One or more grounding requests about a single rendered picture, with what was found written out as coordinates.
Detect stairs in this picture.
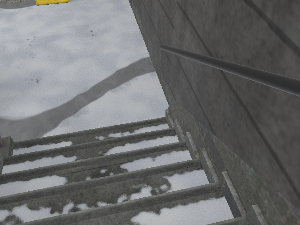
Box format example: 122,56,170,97
0,117,250,225

